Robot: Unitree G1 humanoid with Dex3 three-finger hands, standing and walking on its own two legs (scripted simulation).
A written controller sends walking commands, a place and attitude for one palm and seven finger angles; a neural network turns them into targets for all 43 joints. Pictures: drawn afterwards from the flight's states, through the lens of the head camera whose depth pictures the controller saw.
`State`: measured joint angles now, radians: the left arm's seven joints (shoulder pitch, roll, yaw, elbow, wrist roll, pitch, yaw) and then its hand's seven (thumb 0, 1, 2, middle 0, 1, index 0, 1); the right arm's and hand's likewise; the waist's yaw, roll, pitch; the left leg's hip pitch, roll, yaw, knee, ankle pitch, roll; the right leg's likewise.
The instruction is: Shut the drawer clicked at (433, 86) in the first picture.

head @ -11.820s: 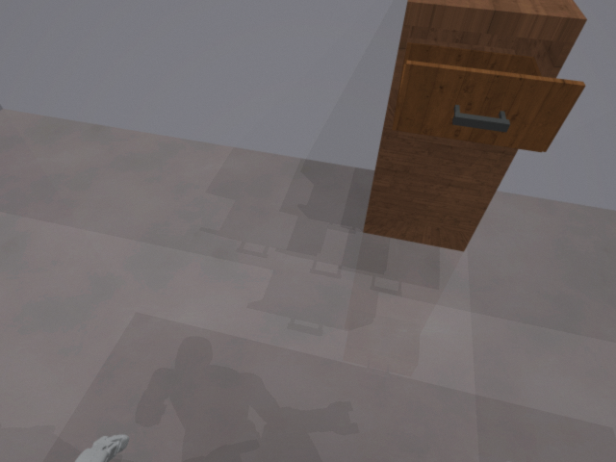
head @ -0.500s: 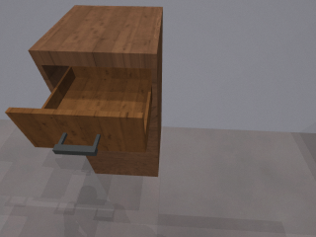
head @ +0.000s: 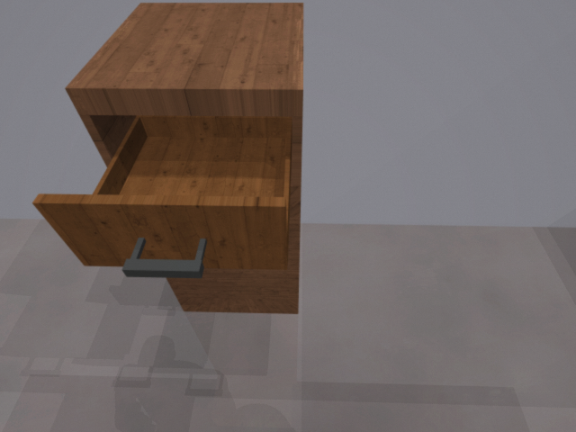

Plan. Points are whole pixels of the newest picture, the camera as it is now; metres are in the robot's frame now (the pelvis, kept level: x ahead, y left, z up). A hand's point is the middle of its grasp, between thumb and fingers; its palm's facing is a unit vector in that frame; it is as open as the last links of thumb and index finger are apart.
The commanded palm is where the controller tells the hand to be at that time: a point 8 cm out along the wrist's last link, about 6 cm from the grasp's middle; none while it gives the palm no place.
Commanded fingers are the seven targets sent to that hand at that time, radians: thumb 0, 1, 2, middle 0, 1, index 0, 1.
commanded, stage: come to a stop and stand still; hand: left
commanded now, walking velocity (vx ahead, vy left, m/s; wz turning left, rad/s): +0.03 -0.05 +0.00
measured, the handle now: (167, 256) +0.38 +0.22 +0.00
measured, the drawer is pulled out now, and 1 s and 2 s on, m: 0.23 0.23 0.23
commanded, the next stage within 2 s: look again from close up in 1.04 s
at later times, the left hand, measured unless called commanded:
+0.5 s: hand out of the picture +0.03 +0.18 -0.18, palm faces +0.02 -0.98 -0.20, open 7.3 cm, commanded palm none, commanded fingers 0.00 0.90 0.90 -0.20 -0.30 -0.20 -0.30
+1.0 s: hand out of the picture +0.03 +0.20 -0.17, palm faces +0.01 -0.98 -0.19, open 7.3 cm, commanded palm none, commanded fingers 0.00 0.90 0.90 -0.20 -0.30 -0.20 -0.30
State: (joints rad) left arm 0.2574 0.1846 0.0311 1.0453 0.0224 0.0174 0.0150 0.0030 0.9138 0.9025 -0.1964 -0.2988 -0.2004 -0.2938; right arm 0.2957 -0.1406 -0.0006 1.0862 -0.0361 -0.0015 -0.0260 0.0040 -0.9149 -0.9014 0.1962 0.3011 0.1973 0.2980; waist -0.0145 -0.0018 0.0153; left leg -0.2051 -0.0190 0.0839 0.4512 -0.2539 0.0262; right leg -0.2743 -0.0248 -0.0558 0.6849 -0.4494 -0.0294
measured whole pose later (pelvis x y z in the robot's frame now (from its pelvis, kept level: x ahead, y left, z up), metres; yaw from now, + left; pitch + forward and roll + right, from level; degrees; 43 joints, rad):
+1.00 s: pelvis +0.03 +0.03 +0.00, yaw +0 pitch -1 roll +0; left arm 0.27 0.16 -0.02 1.09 0.01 -0.01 0.04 0.00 0.91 0.90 -0.20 -0.30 -0.20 -0.29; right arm 0.25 -0.16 0.03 1.13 -0.01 -0.02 -0.03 0.00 -0.91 -0.90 0.20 0.30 0.20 0.30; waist 0.00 -0.01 0.05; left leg -0.12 -0.03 0.09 0.43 -0.30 0.05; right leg -0.12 -0.03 -0.04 0.46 -0.32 0.01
